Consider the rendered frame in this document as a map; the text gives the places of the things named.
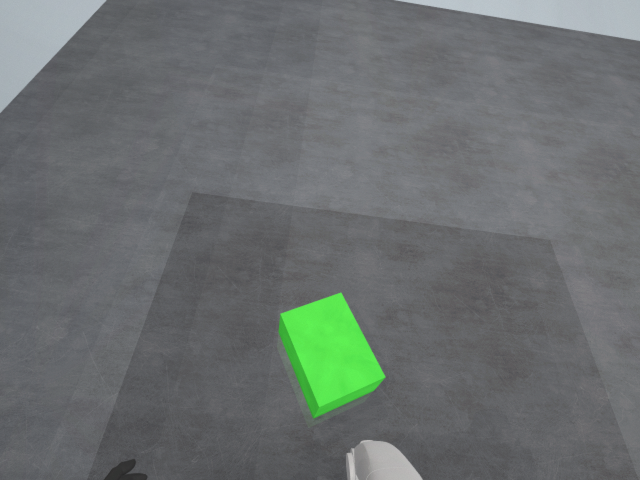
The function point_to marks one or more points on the robot left hand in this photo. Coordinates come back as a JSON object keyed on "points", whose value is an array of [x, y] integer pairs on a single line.
{"points": [[120, 472]]}

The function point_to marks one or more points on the right robot thigh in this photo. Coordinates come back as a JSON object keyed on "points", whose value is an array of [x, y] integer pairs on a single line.
{"points": [[378, 460]]}

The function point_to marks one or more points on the carton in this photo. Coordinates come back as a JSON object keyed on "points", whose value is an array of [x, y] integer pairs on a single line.
{"points": [[330, 356]]}

